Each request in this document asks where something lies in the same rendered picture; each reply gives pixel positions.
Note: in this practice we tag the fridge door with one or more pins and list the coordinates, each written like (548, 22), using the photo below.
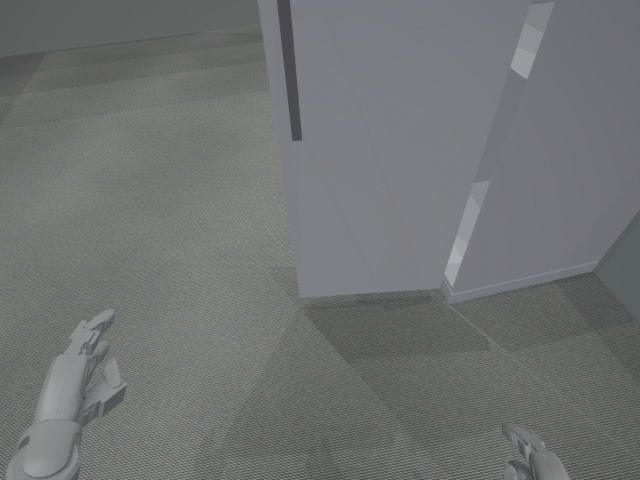
(397, 99)

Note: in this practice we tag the handle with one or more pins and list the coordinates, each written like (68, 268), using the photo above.
(285, 21)

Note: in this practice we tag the left robot forearm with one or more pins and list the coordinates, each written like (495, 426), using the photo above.
(49, 450)

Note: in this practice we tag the left robot hand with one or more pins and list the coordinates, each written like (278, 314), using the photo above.
(69, 373)

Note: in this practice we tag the right robot hand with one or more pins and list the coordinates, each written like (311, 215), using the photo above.
(544, 465)

